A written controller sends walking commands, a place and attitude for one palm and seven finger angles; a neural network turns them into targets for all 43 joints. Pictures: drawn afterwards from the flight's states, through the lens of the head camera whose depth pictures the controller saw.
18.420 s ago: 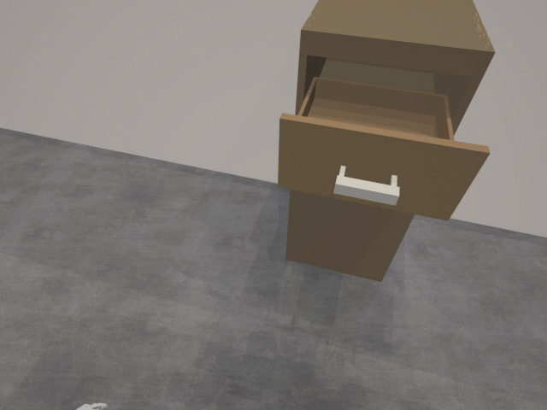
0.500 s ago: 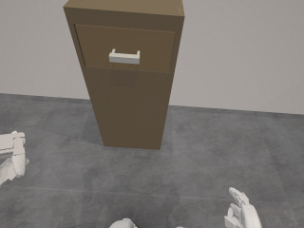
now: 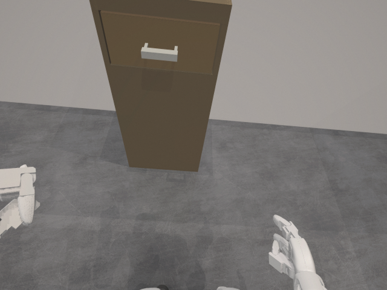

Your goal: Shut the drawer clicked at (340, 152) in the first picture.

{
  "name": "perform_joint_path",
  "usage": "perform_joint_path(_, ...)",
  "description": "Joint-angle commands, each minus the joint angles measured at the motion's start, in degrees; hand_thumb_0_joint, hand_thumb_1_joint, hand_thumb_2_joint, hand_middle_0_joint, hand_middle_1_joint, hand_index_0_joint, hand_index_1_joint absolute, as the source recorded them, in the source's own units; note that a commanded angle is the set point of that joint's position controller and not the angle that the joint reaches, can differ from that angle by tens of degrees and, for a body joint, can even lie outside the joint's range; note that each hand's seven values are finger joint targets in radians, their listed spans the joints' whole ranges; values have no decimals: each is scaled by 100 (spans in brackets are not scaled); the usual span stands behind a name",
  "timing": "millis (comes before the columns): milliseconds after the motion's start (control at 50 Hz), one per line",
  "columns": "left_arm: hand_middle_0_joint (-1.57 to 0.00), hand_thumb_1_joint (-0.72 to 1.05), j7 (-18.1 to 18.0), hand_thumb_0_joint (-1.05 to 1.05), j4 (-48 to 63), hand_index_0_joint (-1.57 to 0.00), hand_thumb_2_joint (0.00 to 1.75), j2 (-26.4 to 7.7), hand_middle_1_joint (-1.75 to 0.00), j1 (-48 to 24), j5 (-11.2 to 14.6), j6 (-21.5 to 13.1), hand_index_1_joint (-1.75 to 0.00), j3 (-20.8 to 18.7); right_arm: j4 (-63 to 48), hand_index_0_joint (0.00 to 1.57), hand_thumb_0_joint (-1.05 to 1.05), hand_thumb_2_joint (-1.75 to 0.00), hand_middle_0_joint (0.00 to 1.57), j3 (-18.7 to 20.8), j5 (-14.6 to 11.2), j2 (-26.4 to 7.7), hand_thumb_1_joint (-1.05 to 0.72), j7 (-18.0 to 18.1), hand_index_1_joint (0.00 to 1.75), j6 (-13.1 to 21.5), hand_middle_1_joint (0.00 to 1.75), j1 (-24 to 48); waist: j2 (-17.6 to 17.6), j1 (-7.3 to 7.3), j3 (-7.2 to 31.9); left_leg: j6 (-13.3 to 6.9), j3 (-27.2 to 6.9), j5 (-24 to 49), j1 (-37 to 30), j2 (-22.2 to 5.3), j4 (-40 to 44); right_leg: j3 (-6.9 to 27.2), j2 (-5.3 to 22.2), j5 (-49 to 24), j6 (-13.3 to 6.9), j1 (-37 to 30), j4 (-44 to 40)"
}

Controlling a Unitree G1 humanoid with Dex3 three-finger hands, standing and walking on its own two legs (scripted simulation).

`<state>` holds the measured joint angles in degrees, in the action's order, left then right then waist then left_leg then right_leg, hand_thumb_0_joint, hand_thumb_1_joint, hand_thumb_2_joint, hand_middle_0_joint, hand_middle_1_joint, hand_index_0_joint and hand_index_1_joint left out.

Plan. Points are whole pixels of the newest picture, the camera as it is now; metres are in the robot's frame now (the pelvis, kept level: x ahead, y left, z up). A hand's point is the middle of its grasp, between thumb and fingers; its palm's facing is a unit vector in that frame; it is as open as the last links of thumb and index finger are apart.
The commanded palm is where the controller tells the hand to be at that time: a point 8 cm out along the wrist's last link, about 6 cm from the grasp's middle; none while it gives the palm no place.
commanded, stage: stop stepping back and stand still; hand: left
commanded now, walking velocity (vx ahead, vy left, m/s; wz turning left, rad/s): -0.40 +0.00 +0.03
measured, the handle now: (160, 50) +0.80 +0.18 +0.03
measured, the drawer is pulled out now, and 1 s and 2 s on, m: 0.00 0.00 0.00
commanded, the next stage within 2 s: let the arm hang, fingers relaxed in 0.74 s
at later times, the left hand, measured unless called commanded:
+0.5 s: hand (17, 285) +0.11 +0.22 +0.16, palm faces +0.35 -0.82 -0.45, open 3.3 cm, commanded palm +0.04 +0.26 +0.17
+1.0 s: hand out of the picture +0.09 +0.21 -0.07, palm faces +0.12 -0.93 -0.36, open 3.1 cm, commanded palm none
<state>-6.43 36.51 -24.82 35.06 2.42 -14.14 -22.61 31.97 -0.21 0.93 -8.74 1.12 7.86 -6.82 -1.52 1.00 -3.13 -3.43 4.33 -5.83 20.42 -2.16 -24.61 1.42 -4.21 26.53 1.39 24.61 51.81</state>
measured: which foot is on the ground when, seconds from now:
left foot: down 0.00-0.16, up 0.18-0.36, down 0.38-1.00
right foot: up 0.00-0.16, down 0.18-1.00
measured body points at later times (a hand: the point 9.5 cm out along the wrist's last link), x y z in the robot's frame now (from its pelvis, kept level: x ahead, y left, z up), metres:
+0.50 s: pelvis -0.09 -0.02 -0.01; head -0.11 +0.00 +0.44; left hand +0.08 +0.26 +0.18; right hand +0.02 -0.28 -0.09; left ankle -0.06 +0.11 -0.74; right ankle -0.12 -0.13 -0.74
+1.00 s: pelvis -0.10 -0.01 -0.02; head -0.11 -0.03 +0.43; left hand +0.08 +0.26 -0.05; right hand +0.06 -0.25 -0.13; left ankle -0.06 +0.10 -0.74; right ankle -0.11 -0.12 -0.74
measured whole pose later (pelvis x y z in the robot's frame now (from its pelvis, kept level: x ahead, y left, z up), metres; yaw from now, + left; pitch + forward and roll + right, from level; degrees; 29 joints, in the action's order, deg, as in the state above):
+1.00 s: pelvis -0.10 -0.01 -0.02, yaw +1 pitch -1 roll +0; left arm -1.4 -21.6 -15.0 16.2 -2.4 0.0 -5.5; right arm 45.2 0.4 1.0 -12.7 -0.6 1.4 -8.9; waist 2.2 -0.2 1.5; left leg -0.7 -0.3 -16.2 20.0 0.6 -37.3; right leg -3.0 0.2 21.5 -1.1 14.4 36.9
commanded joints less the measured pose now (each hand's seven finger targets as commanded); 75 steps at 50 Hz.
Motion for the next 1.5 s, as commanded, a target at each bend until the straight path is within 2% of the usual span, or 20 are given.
perform_joint_path(0, -140, 90, -163, 0, 1127, -140, 90, -601, -160, 104, 97, -193, -160, -502, -608, 20, 0, -90, 20, 409, 25, -1000, -90, 73, 30, 221, 30, 12, 1340, -142, 962, -403, -1109, -11, -504, -1561, 1342, -212, 156, 155, 7, -476, -227)
perform_joint_path(100, -140, 90, -227, 0, 997, -140, 90, -758, -160, 634, 157, -25, -160, -666, -828, 20, 0, -90, 20, 349, -33, -986, -90, 159, 30, 87, 30, 37, 1368, -28, 1002, 296, -369, -2666, 250, -483, 1294, -846, 42, -107, -252, -2153, -3072)
perform_joint_path(120, -140, 90, -206, 0, 1157, -140, 90, -872, -160, 588, 123, -51, -160, -693, -826, 20, 0, -90, 20, 356, -41, -960, -90, 175, 30, 35, 30, -14, 655, -52, 921, 438, 7, -2326, -111, -6, 274, -383, 493, -203, -353, -1663, -3915)
perform_joint_path(140, -140, 90, -237, 0, 1175, -140, 90, -1149, -160, 545, 123, -90, -160, -872, -766, 20, 0, -90, 20, 343, -27, -898, -90, 190, 30, -54, 30, -28, -719, -75, 836, 495, 24, -1732, -462, 288, -1694, 1114, 1656, 403, -769, -413, -4661)
perform_joint_path(160, -140, 90, -332, 0, 1320, -140, 90, -1289, -160, 292, 181, -117, -160, -1106, -676, 20, 0, -90, 20, 261, 80, -949, -90, 179, 30, -61, 30, 21, -730, -37, 851, 440, -357, -1429, -145, 251, -2730, 1809, 2504, -46, -1249, 18, -4730)
perform_joint_path(220, -140, 90, -325, 0, 466, -140, 90, -613, -160, -150, 77, 33, -160, -450, -442, 20, 0, -90, 20, 352, -150, -996, -90, 310, 30, 4, 30, -119, -876, -290, 413, 416, -619, -1182, 605, -20, -3112, 1126, 2037, 268, -976, -254, -4145)
perform_joint_path(320, -140, 90, -398, 0, 578, -140, 90, -555, -160, -481, -125, -174, -160, -269, -339, 20, 0, -90, 20, 322, -87, -1033, -90, 471, 30, 316, 30, -134, 80, -189, 249, 52, -213, -1266, -800, 62, 109, 507, 1422, 23, -628, -595, -3247)
perform_joint_path(400, -140, 90, -368, 0, 1058, -140, 90, -807, -160, -194, -101, -326, -160, -591, -411, 20, 0, -90, 20, 277, -81, -1071, -90, 450, 30, 409, 30, -212, 1582, -191, 544, -384, -2011, -1013, -730, -930, 882, -435, 419, -546, -104, -702, -1589)
perform_joint_path(500, -140, 90, -340, 0, 523, -140, 90, -598, -160, 199, -119, -320, -160, -603, -384, 20, 0, -90, 20, 293, -111, -1018, -90, 328, 30, 418, 30, -204, 619, -130, 232, -77, -1020, -2026, 512, -458, 338, -82, 533, -507, -245, -1734, -2796)
perform_joint_path(540, -140, 90, -304, 0, 271, -140, 90, -551, -160, 277, -65, -298, -160, -557, -418, 20, 0, -90, 20, 368, -110, -958, -90, 283, 30, 302, 30, -235, -627, -188, 39, 193, -453, -1914, 565, 125, -1139, 1425, 1297, 877, -739, -1019, -3749)
perform_joint_path(580, -140, 90, -322, 0, 351, -140, 90, -508, -160, -32, -56, -273, -160, -492, -371, 20, 0, -90, 20, 370, -122, -953, -90, 241, 30, 205, 30, -244, -858, -208, 19, 254, -359, -1521, 837, 124, -2319, 2090, 1987, 261, -1227, -1115, -3934)
perform_joint_path(660, -140, 90, -343, 0, 559, -140, 90, -474, -160, -430, -50, -278, -160, -367, -358, 20, 0, -90, 20, 263, -97, -943, -90, 321, 30, 225, 30, -156, 144, -264, 365, 86, -580, -827, -963, -94, 9, 372, 1105, -779, -570, -667, -2575)
perform_joint_path(720, -140, 90, -315, 0, 685, -140, 90, -551, -160, -385, -86, -296, -160, -420, -414, 20, 0, -90, 20, 212, -68, -963, -90, 353, 30, 309, 30, -73, 1369, -171, 447, -362, -2176, -834, -819, -1115, 975, -234, 381, -498, -75, -622, -1427)
perform_joint_path(800, -140, 90, -303, 0, 771, -140, 90, -558, -160, -367, -172, -266, -160, -457, -404, 20, 0, -90, 20, 157, -69, -912, -90, 303, 30, 359, 30, -76, 842, -80, 353, -223, -1363, -426, -279, -761, 484, -175, 495, -1207, -96, -1518, -2543)
perform_joint_path(820, -140, 90, 484, 0, -4209, -140, 90, 488, -160, -626, -614, 852, -160, 1582, 1012, 20, 0, -90, 20, 539, -56, -1738, -90, -155, 30, 292, 30, 23, 257, -223, 426, 54, -838, 787, -91, -273, -915, -1, 1069, -3072, -247, -990, -2010)
perform_joint_path(860, -132, 90, 596, 0, -4612, -132, 90, 804, -151, -801, -486, 1287, -151, 1753, 868, 20, 0, -90, 20, 406, -67, -890, -90, -132, 30, -212, 30, -672, -888, -250, 998, 277, -595, 319, -469, -152, -1399, 565, 1453, -4073, -505, -971, -2221)
perform_joint_path(920, -120, 90, 594, 0, -5471, -120, 90, 532, -138, -1393, -457, 1319, -138, 1739, 791, 20, 0, -90, 20, 325, 26, -945, -90, -135, 30, -543, 30, -542, -1606, -189, 646, 231, -543, -601, -14, 133, -1479, 512, 1558, -3910, -715, -1198, -2458)
perform_joint_path(1040, -96, 90, 505, 0, -7612, -96, 90, 566, -112, -1910, -340, 1485, -112, 1944, 1467, 20, 0, -90, 20, 187, 88, -1011, -90, -47, 30, -723, 30, -436, 1090, -63, 138, -86, -1403, 749, -274, -418, 26, -24, 775, -1359, -283, -1247, -2397)
perform_joint_path(1120, -80, 90, 525, 0, -8708, -80, 90, 698, -95, -1658, -302, 1455, -95, 1981, 1929, 20, 0, -90, 20, 156, 59, -835, -90, 40, 30, -776, 30, -579, 1424, -18, 261, 22, -1235, -421, -371, -299, 298, 77, 848, -1168, -409, -1564, -2960)
perform_joint_path(1480, -20, 90, 431, 0, -10240, -20, 90, 1090, -30, -1113, -287, 1416, -30, 2165, 3092, 20, 0, -90, 20, 173, -12, -395, -90, 110, 30, -863, 30, -1568, 130, -124, -368, 57, -1031, -1010, -694, -239, 535, 89, 886, -568, -462, -955, -3377)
